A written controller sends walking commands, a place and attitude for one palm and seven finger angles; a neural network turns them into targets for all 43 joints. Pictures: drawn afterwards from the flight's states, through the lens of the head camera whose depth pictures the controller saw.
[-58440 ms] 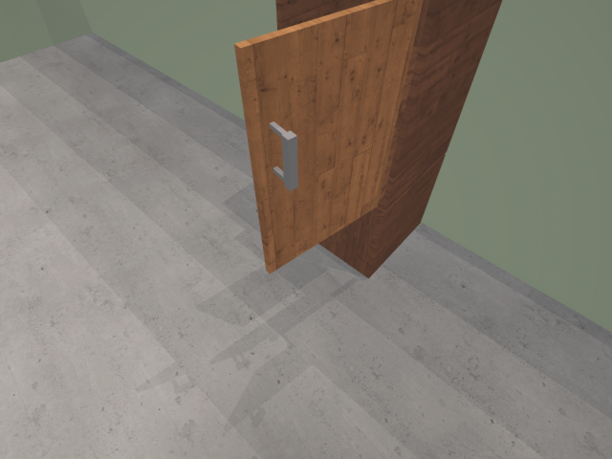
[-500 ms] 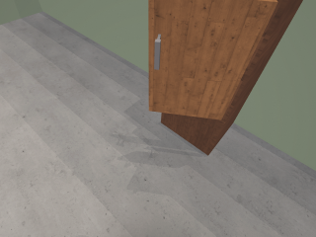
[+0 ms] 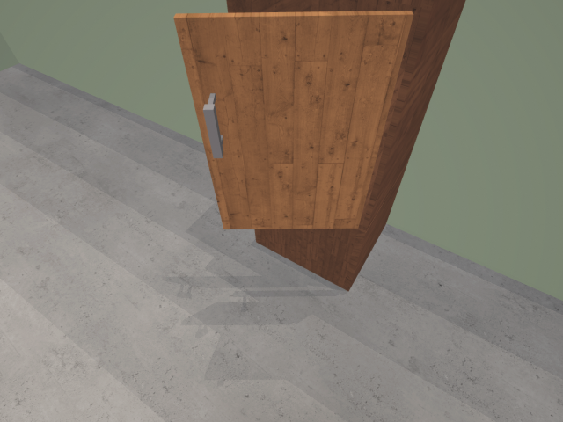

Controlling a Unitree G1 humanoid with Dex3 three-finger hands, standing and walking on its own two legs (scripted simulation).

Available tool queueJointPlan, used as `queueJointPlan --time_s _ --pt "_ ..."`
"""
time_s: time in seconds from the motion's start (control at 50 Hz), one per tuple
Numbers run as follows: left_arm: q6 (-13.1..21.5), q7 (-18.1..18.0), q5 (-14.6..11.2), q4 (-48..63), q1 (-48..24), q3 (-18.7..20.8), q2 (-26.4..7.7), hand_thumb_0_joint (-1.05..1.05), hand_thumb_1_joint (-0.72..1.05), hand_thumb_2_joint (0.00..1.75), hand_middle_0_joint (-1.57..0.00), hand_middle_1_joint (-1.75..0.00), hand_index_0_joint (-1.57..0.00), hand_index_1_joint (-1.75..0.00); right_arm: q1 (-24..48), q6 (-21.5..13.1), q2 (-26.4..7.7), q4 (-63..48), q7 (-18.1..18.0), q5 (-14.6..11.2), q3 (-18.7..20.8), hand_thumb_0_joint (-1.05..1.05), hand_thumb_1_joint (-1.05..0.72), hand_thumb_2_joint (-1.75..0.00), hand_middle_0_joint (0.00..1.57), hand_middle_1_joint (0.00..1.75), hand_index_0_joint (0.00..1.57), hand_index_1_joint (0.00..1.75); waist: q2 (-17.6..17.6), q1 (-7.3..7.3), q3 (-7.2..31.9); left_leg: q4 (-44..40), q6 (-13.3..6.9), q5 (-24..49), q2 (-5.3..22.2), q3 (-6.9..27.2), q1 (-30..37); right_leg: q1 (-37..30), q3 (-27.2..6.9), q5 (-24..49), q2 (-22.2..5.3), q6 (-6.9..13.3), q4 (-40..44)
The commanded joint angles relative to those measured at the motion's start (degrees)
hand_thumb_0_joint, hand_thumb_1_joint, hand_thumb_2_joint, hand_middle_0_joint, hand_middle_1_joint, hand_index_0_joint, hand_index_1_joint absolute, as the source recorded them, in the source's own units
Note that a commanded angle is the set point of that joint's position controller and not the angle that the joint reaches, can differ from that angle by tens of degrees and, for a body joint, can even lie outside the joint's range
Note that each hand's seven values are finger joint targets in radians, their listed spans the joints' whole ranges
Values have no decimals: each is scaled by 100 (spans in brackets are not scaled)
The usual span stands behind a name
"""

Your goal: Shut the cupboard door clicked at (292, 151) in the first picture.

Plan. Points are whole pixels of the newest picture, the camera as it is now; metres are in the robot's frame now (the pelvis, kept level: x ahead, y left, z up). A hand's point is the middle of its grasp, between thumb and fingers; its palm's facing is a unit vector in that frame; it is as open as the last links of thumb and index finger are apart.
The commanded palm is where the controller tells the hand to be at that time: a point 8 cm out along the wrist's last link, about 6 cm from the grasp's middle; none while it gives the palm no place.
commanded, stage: take the last steps up to it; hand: left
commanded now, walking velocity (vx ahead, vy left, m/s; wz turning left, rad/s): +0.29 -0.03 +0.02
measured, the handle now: (215, 126) +0.66 +0.15 +0.05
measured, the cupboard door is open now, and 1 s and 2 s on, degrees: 33 33 33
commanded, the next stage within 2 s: come to a stop and stand still in 0.38 s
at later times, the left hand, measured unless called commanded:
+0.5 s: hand (183, 397) +0.20 +0.18 -0.17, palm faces +0.05 -0.98 -0.18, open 7.3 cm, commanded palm none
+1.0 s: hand (179, 361) +0.26 +0.20 -0.18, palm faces +0.09 -0.97 -0.21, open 7.3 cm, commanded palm none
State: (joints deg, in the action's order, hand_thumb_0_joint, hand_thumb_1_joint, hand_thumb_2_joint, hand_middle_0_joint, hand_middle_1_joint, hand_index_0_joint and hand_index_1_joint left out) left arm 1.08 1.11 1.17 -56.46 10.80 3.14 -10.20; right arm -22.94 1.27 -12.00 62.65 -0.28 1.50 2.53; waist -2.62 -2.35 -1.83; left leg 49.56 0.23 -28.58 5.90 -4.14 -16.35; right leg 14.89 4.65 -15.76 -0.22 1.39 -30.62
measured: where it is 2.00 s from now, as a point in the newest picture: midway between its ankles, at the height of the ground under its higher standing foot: outside the picture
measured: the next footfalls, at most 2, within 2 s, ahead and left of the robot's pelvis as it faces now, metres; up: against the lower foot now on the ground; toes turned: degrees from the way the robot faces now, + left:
left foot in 0.26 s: +0.20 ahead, +0.11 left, +0.00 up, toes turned +8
right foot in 0.58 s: +0.28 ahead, -0.14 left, +0.00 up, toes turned -3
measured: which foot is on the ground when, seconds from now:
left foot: up 0.00-0.24, down 0.26-0.64, up 0.66-0.94, down 0.96-1.00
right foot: down 0.00-0.28, up 0.30-0.56, down 0.58-0.96, up 0.98-1.00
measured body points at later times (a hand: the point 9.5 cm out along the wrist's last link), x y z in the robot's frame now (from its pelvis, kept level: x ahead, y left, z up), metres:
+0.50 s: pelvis +0.17 +0.00 +0.01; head +0.20 +0.01 +0.46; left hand +0.19 +0.23 -0.15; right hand +0.19 -0.23 -0.14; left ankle +0.16 +0.11 -0.73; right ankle +0.18 -0.13 -0.69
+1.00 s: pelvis +0.19 +0.01 +0.00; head +0.23 +0.04 +0.44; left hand +0.26 +0.25 -0.17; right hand +0.28 -0.25 -0.14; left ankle +0.20 +0.10 -0.73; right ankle +0.24 -0.14 -0.72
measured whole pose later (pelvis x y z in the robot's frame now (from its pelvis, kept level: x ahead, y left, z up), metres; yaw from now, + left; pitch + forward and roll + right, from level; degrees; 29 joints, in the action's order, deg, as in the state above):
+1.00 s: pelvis +0.19 +0.01 +0.00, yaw +2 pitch -1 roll -1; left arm -3.3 -2.6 1.0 -57.0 8.4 3.4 -11.9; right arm -9.1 1.9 -11.4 56.0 -1.2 1.1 2.6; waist 2.5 0.3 -5.3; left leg 34.0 -0.7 -16.4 0.3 -2.5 -16.5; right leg 20.3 2.1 -20.2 -3.0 -1.5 -36.8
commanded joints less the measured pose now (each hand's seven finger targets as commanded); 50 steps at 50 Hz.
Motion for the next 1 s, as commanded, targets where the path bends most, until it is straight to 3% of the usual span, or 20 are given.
queueJointPlan --time_s 0.0,0.06,0.14,0.2,0.22,0.24,0.26,0.28,0.34,0.48,0.52,0.56,0.58,0.6,0.64,0.7,0.78,0.9,0.94,0.98 --pt "97 -170 -1 -51 688 164 -740 0 90 90 -20 -30 -20 -30 657 -247 -332 -662 26 22 109 0 -90 -90 20 30 20 30 1305 325 -395 1211 4 506 178 270 -2006 -782 -1879 -901 -1693 1068 2202" --pt "210 -166 25 -66 523 116 -637 0 90 90 -20 -30 -20 -30 416 -219 -32 -572 88 19 64 0 -90 -90 20 30 20 30 788 45 -291 469 91 962 107 47 -1335 -329 -984 259 -1422 965 2134" --pt "259 -151 48 -260 741 124 -713 0 90 90 -20 -30 -20 -30 676 -306 55 -718 123 -4 36 0 -90 -90 20 30 20 30 832 125 -251 -899 73 1230 -48 -121 -833 -484 -885 718 -1402 946 1854" --pt "212 -142 -25 -355 709 138 -686 0 90 90 -20 -30 -20 -30 166 -423 -144 -531 75 21 40 0 -90 -90 20 30 20 30 422 -131 2 -2019 54 2006 -333 -327 500 -221 -575 724 -1046 674 975" --pt "192 -127 -45 -358 816 100 -527 0 90 90 -20 -30 -20 -30 -273 -478 -399 -377 38 46 90 0 -90 -90 20 30 20 30 -135 -265 274 -2260 -50 2125 -110 99 1299 145 -367 771 -727 496 30" --pt "161 -113 -52 -282 1050 47 -247 0 90 90 -20 -30 -20 -30 -776 -505 -937 -293 -25 110 210 0 -90 -90 20 30 20 30 -1265 -365 525 -2691 -565 2066 1104 1814 2081 1176 79 -502 -142 203 -1339" --pt "174 -107 -70 -130 896 -4 -258 0 90 90 -20 -30 -20 -30 -1088 -441 -1183 -293 -98 113 237 0 -90 -90 20 30 20 30 -1471 -471 667 -3395 -1148 2142 1975 3011 2324 1772 9 -1859 175 117 -2706" --pt "165 -107 -12 -21 658 2 -318 0 90 90 -20 -30 -20 -30 -845 -379 -1202 -395 -120 90 215 0 -90 -90 20 30 20 30 -716 -387 303 -3455 -1384 1928 2086 2919 1822 1931 -343 -1806 -97 180 -3301" --pt "87 -63 28 -137 500 49 -302 0 90 90 -20 -30 -20 -30 33 -463 -517 -559 -171 43 4 0 -90 -90 20 30 20 30 -581 9 -241 -3610 -1016 2787 1490 1699 643 1755 -545 -808 -505 27 -3448" --pt "-40 -56 31 -163 639 -33 24 0 90 90 -20 -30 -20 -30 523 -354 -554 -513 -158 29 43 0 -90 -90 20 30 20 30 -360 242 140 -3228 -858 2716 884 461 328 232 70 -21 -151 -163 -807" --pt "-36 -115 18 -305 948 -18 -83 0 90 90 -20 -30 -20 -30 735 -282 -439 -483 -171 -34 11 0 -90 -90 20 30 20 30 -151 461 110 -2638 -489 2762 545 135 9 -571 -5 1105 -129 -226 302" --pt "66 -204 38 -333 1012 24 -736 0 90 90 -20 -30 -20 -30 571 -229 -48 -473 -131 -126 -76 0 -90 -90 20 30 20 30 1165 399 157 -2056 65 1182 -175 -149 -382 -900 -1515 2959 -1238 161 976" --pt "65 -208 11 -294 804 26 -1000 0 90 90 -20 -30 -20 -30 258 -148 -51 -388 -118 -142 -70 0 -90 -90 20 30 20 30 1342 212 313 -1883 138 480 -304 -160 42 -628 -1663 3180 -1807 538 1152" --pt "0 -207 19 -197 548 -1 -1082 0 90 90 -20 -30 -20 -30 98 -87 -27 -291 -94 -144 -41 0 -90 -90 20 30 20 30 858 92 310 -1772 104 338 -352 -91 469 -209 -1433 2862 -1824 574 1136" --pt "6 -292 -2 -243 433 54 -957 0 90 90 -20 -30 -20 -30 190 26 -52 -198 -141 -133 -15 0 -90 -90 20 30 20 30 1744 165 360 -1429 169 394 -293 -77 163 -723 -1395 4672 -1603 628 812" --pt "-57 -423 24 -238 691 149 -1039 0 90 90 -20 -30 -20 -30 493 68 -277 -359 -191 -153 57 0 -90 -90 20 30 20 30 1557 480 636 -195 227 -395 -442 187 -722 -1714 -1623 6943 -2071 1095 451" --pt "-168 -464 68 -31 424 269 -1150 0 90 90 -20 -30 -20 -30 918 147 -170 -593 -164 -151 86 0 -90 -90 20 30 20 30 965 531 792 318 277 -387 -538 457 -947 -1705 -1376 6081 -2072 1197 519" --pt "-256 -390 32 217 -143 222 -957 0 90 90 -20 -30 -20 -30 316 89 -200 -530 -83 -109 91 0 -90 -90 20 30 20 30 1119 32 825 -2360 219 1967 -436 228 810 -248 -828 2654 -1378 448 217" --pt "-367 -366 -26 336 155 110 -393 0 90 90 -20 -30 -20 -30 523 -7 -942 -765 -101 1 212 0 -90 -90 20 30 20 30 -1327 146 566 -3337 -443 3494 1319 2010 668 718 -143 -1421 -192 -262 -1097" --pt "-441 -335 -34 415 61 152 -528 0 90 90 -20 -30 -20 -30 1109 24 -1039 -1029 -187 68 135 0 -90 -90 20 30 20 30 -691 252 98 -3437 -1158 2931 1464 1779 -515 378 -758 -1579 -92 -155 -2420"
